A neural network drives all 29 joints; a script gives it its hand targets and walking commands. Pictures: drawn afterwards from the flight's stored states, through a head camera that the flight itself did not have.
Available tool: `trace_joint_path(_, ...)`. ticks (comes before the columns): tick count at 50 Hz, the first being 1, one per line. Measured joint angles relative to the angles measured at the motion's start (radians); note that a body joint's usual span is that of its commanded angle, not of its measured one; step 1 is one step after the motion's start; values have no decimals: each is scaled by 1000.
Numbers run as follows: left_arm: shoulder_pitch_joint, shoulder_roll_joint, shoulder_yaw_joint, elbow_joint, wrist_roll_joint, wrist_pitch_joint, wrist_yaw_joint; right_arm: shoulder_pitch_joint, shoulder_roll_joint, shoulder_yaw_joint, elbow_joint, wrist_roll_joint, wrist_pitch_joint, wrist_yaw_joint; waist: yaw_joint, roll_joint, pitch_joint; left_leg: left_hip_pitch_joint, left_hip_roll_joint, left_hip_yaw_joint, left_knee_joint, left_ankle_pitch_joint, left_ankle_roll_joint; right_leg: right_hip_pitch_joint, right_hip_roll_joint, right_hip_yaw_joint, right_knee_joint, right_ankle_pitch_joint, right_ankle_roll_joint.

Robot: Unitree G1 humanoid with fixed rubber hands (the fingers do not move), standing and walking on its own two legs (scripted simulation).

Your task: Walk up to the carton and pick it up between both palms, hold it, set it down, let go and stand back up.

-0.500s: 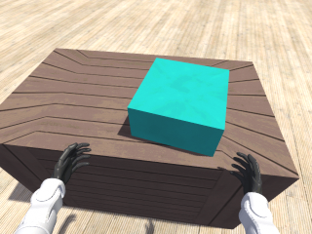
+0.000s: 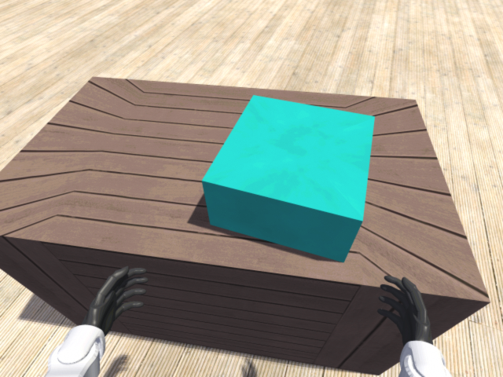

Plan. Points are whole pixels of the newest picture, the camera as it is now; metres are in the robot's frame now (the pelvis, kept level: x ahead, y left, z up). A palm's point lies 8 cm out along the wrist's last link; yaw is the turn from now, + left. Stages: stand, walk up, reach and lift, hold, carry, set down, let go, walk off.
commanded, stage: set down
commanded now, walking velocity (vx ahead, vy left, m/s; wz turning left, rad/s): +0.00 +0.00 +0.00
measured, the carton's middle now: (293, 169) +0.54 -0.03 -0.02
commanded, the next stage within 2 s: let go in 0.88 s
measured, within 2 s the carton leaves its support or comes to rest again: neither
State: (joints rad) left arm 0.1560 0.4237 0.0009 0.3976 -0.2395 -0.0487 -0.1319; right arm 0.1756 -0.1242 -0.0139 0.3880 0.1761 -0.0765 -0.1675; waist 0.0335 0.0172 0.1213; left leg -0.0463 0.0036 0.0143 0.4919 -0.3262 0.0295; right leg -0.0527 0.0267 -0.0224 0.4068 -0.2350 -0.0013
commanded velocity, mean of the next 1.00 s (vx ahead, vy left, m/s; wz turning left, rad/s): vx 0.00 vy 0.00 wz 0.00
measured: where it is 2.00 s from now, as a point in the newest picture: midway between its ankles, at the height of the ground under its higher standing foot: outside the picture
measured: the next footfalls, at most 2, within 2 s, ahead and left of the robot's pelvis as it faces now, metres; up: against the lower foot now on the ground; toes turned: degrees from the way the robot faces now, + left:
none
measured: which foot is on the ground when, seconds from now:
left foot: down 0.00-1.00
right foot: down 0.00-1.00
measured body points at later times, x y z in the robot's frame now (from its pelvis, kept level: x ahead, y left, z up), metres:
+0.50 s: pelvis +0.00 -0.01 +0.00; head +0.00 -0.01 +0.45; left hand +0.18 +0.24 -0.06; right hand +0.17 -0.24 -0.07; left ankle -0.03 +0.09 -0.74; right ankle +0.00 -0.12 -0.74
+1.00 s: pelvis -0.01 -0.02 +0.00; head -0.02 -0.02 +0.45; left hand +0.15 +0.22 -0.08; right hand +0.15 -0.25 -0.09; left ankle -0.03 +0.09 -0.74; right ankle +0.00 -0.12 -0.74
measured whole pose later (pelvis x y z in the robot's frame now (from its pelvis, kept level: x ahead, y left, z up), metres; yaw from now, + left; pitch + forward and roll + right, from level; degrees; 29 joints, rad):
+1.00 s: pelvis -0.01 -0.02 +0.00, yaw -1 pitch -6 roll +0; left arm 0.21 0.24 -0.03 0.49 -0.06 0.11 0.02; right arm 0.17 -0.18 -0.05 0.70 0.00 -0.14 0.02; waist 0.02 0.01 0.09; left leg -0.07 0.01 0.03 0.44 -0.27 0.00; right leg -0.11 0.03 -0.02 0.42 -0.21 -0.03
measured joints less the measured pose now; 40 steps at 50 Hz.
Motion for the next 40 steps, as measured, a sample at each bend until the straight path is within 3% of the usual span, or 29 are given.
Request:
trace_joint_path(9,85,-42,-5,-29,32,12,30,78,-36,-28,54,-30,-66,53,-1,19,0,-1,8,11,-24,1,-3,-2,8,11,-31,9,-1)
trace_joint_path(20,85,-100,-12,34,75,27,62,87,-58,-20,166,-70,-136,106,-9,12,-18,-2,11,18,-42,13,-9,-14,11,16,-29,13,-9)
trace_joint_path(40,60,-181,-24,101,156,132,124,-1,-47,-35,281,-171,-79,162,2,2,-21,11,6,14,-59,48,-21,-20,4,6,3,17,-24)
